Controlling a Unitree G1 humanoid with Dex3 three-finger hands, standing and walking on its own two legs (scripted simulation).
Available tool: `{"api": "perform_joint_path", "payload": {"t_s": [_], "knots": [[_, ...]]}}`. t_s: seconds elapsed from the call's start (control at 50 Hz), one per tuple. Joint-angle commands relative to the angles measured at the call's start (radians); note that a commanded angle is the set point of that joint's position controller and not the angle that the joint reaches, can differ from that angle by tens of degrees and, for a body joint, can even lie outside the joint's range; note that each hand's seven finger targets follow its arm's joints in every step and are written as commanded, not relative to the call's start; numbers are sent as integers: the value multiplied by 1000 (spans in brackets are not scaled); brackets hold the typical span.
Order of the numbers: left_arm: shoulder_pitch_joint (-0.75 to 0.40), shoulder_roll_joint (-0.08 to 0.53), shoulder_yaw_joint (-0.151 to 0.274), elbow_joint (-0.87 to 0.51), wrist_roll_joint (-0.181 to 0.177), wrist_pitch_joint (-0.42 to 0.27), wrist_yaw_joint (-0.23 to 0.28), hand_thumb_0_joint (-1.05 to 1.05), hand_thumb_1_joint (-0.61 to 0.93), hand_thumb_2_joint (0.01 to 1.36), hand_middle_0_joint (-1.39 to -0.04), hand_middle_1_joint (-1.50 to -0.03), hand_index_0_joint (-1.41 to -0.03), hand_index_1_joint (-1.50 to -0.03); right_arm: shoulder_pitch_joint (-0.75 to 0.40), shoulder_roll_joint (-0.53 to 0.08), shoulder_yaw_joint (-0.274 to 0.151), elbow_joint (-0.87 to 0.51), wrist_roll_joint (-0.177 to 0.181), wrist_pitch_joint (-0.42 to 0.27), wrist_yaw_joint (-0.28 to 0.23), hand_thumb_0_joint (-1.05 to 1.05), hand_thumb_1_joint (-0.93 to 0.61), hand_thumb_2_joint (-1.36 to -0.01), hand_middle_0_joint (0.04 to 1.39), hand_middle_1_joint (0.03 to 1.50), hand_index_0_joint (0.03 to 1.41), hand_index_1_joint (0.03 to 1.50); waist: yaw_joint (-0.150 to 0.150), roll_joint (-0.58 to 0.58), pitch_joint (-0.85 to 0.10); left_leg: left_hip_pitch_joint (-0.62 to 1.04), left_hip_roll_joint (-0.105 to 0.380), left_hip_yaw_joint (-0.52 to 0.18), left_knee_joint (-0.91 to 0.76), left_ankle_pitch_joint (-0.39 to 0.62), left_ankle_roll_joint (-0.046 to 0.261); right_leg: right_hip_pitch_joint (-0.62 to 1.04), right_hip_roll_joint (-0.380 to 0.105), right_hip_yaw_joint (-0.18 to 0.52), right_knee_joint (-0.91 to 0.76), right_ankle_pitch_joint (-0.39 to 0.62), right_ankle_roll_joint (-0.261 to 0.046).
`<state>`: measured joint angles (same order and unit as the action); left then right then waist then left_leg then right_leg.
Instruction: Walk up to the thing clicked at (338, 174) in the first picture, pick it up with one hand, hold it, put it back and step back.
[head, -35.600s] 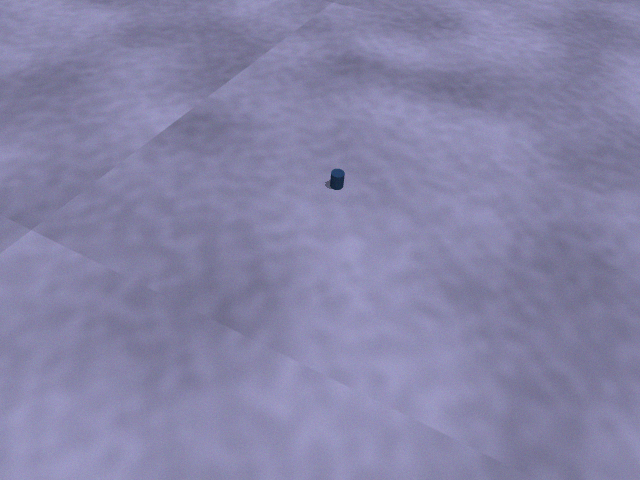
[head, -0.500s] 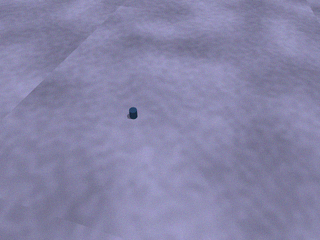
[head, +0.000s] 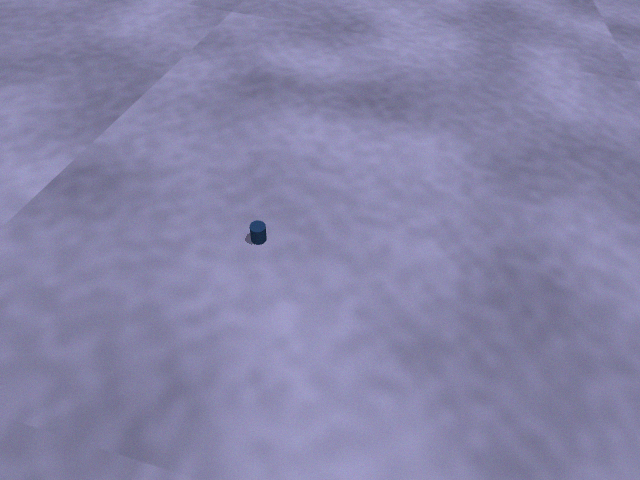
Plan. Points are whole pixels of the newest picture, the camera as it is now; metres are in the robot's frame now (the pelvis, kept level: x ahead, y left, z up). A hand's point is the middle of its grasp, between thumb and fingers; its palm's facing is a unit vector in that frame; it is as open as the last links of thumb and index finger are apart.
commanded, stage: step back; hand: left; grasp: from above
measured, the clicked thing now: (258, 232) +1.10 +0.21 -0.72
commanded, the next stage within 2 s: stand in 0.28 s
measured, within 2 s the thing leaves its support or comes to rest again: neither
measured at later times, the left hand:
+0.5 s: hand out of the picture +0.13 +0.25 -0.13, palm faces -0.04 -0.94 -0.34, open 7.4 cm
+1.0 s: hand out of the picture +0.07 +0.25 -0.14, palm faces -0.04 -0.94 -0.35, open 7.4 cm
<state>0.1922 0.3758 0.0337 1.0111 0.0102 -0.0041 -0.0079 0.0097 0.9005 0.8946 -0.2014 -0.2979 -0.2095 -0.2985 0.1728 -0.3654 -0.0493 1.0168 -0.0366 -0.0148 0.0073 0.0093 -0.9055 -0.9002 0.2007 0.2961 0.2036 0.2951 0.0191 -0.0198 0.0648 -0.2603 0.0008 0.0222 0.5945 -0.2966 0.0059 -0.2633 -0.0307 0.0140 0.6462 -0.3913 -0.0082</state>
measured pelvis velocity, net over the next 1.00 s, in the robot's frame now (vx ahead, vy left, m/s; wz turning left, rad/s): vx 0.00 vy -0.01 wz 0.00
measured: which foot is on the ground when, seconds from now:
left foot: down 0.00-1.00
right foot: down 0.00-1.00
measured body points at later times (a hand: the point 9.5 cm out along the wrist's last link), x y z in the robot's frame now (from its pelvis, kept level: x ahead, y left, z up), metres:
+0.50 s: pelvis +0.01 +0.00 +0.02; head +0.03 +0.00 +0.47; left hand +0.13 +0.30 -0.11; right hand +0.12 -0.30 -0.11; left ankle +0.01 +0.12 -0.73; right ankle +0.00 -0.13 -0.73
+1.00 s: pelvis +0.00 -0.01 +0.02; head +0.01 -0.01 +0.47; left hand +0.07 +0.30 -0.11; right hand +0.06 -0.31 -0.12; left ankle +0.01 +0.12 -0.73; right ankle +0.00 -0.13 -0.73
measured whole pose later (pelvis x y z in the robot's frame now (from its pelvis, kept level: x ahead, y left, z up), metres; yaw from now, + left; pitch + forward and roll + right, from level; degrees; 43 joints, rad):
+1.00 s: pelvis +0.00 -0.01 +0.02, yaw +0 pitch -2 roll +0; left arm 0.12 0.35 0.00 1.15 0.01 -0.01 -0.01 0.01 0.90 0.89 -0.20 -0.30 -0.21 -0.30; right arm 0.12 -0.35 -0.01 1.16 -0.01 -0.01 0.01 0.01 -0.91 -0.90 0.20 0.30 0.20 0.30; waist -0.01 0.01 0.05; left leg -0.13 0.02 0.02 0.32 -0.15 -0.01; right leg -0.12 -0.01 0.00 0.32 -0.17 0.01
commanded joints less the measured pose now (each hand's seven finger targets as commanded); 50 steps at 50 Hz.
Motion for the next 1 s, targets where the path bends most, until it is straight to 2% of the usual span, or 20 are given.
{"api": "perform_joint_path", "payload": {"t_s": [0.0, 0.02, 0.04, 0.06, 0.1, 0.12, 0.16, 0.24, 0.26, 0.3, 0.38, 0.48, 0.54, 0.58, 0.66, 0.76, 0.78, 0.86, 0.94, 0.98], "knots": [[-9, 192, 44, -36, -5, -52, 18, 0, 900, 900, -200, -300, -200, -300, -122, -212, -35, -73, 10, -28, -12, 0, -900, -900, 200, 300, 200, 300, 23, 131, -80, 1, 162, -153, -155, 245, 61, 112, -29, 57, -177, 280, -23], [-12, 213, 47, -30, -6, -58, 21, 0, 900, 900, -200, -300, -200, -300, -108, -198, -29, -67, 17, -26, -14, 0, -900, -900, 200, 300, 200, 300, 13, 120, -114, 5, 133, -122, -122, 301, 41, 149, -51, 89, -169, 380, -31], [-34, 232, 49, -26, -5, -58, 21, 0, 900, 900, -200, -300, -200, -300, -97, -190, -30, -59, 23, -24, -15, 0, -900, -900, 200, 300, 200, 300, -5, 80, -123, 39, 105, -93, -110, 301, 27, 138, -76, 113, -160, 452, -44], [-65, 231, 48, -35, -8, -58, 23, 0, 900, 900, -200, -300, -200, -300, -79, -190, -30, -46, 20, -23, -18, 0, -900, -900, 200, 300, 200, 300, -15, 61, -133, 71, 105, -85, -109, 357, 24, 140, -86, 115, -148, 497, -47], [-74, 221, 41, -33, -10, -55, 29, 0, 900, 900, -200, -300, -200, -300, -99, -201, -35, -35, 22, -22, -21, 0, -900, -900, 200, 300, 200, 300, -10, 49, -155, 122, 118, -78, -97, 473, 34, 137, -80, 90, -144, 570, -42], [-69, 217, 38, -21, -10, -52, 31, 0, 900, 900, -200, -300, -200, -300, -110, -196, -35, -33, 26, -21, -20, 0, -900, -900, 200, 300, 200, 300, -6, 41, -154, 135, 119, -76, -95, 478, 39, 131, -78, 87, -147, 573, -39], [-92, 211, 37, -21, -8, -49, 33, 0, 900, 900, -200, -300, -200, -300, -111, -196, -36, -24, 27, -18, -21, 0, -900, -900, 200, 300, 200, 300, -12, 23, -174, 142, 127, -71, -99, 493, 46, 152, -74, 78, -141, 570, -37], [-122, 198, 30, -16, -8, -42, 32, 0, 900, 900, -200, -300, -200, -300, -139, -189, -35, -7, 25, -15, -23, 0, -900, -900, 200, 300, 200, 300, -11, 31, -151, 145, 133, -74, -153, 441, 41, 135, -67, 76, -153, 499, -32], [-130, 170, 15, 6, -15, -34, 28, 0, 900, 900, -200, -300, -200, -300, -139, -200, -21, 0, 34, -20, -20, 0, -900, -900, 200, 300, 200, 300, -18, 28, -157, 163, 144, -112, -199, 460, 42, 152, -73, 76, -199, 500, -21], [-137, 176, 11, 14, -11, -31, 25, 0, 900, 900, -200, -300, -200, -300, -158, -193, -19, 7, 34, -23, -18, 0, -900, -900, 200, 300, 200, 300, -19, 18, -135, 181, 139, -104, -217, 464, 34, 151, -75, 76, -235, 504, -12], [-162, 184, 11, 34, -10, -29, 21, 0, 900, 900, -200, -300, -200, -300, -174, -182, -10, 27, 33, -24, -13, 0, -900, -900, 200, 300, 200, 300, -16, 24, -112, 187, 135, -103, -275, 372, 19, 167, -85, 81, -299, 423, -8], [-170, 190, 13, 54, -5, -34, 19, 0, 900, 900, -200, -300, -200, -300, -180, -181, -8, 41, 32, -28, -12, 0, -900, -900, 200, 300, 200, 300, -18, 18, -132, 212, 135, -94, -303, 347, 13, 186, -94, 78, -334, 414, -6], [-182, 183, 10, 58, -5, -36, 19, 0, 900, 900, -200, -300, -200, -300, -182, -185, -7, 53, 30, -27, -10, 0, -900, -900, 200, 300, 200, 300, -20, 20, -118, 199, 131, -92, -315, 304, 8, 177, -97, 83, -356, 389, -5], [-172, 181, 7, 66, -5, -37, 17, 0, 900, 900, -200, -300, -200, -300, -187, -183, -4, 59, 31, -25, -8, 0, -900, -900, 200, 300, 200, 300, -17, 28, -87, 182, 127, -93, -330, 227, 8, 157, -96, 88, -381, 328, -2], [-173, 188, 9, 72, -4, -39, 17, 0, 900, 900, -200, -300, -200, -300, -168, -183, -2, 69, 29, -24, -7, 0, -900, -900, 200, 300, 200, 300, -24, 20, -91, 173, 129, -97, -341, 200, 8, 161, -98, 88, -384, 311, -4], [-159, 190, 8, 80, -2, -37, 15, 0, 900, 900, -200, -300, -200, -300, -143, -184, 0, 78, 26, -21, -5, 0, -900, -900, 200, 300, 200, 300, -28, 9, -72, 154, 123, -100, -348, 123, 5, 128, -94, 89, -406, 227, -4], [-154, 188, 8, 81, -3, -35, 14, 0, 900, 900, -200, -300, -200, -300, -137, -190, 0, 81, 25, -19, -4, 0, -900, -900, 200, 300, 200, 300, -28, 24, -60, 138, 121, -105, -354, 78, 6, 117, -89, 90, -416, 177, -2], [-147, 194, 9, 81, 0, -33, 14, 0, 900, 900, -200, -300, -200, -300, -127, -190, -1, 79, 24, -18, -4, 0, -900, -900, 200, 300, 200, 300, -29, 13, -67, 133, 124, -113, -350, 68, 10, 111, -90, 90, -407, 164, -7], [-130, 183, 3, 78, -2, -39, 13, 0, 900, 900, -200, -300, -200, -300, -123, -195, 3, 76, 24, -22, -6, 0, -900, -900, 200, 300, 200, 300, -26, 15, -87, 153, 130, -107, -326, 168, 14, 134, -99, 92, -394, 282, -8], [-125, 189, 3, 81, -3, -38, 15, 0, 900, 900, -200, -300, -200, -300, -115, -193, 5, 78, 25, -20, -5, 0, -900, -900, 200, 300, 200, 300, -28, 9, -81, 145, 127, -109, -330, 156, 12, 129, -96, 87, -395, 262, -6]]}}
